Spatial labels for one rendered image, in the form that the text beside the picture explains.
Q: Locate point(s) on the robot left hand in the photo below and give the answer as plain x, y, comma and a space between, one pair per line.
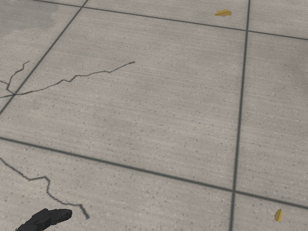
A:
44, 218

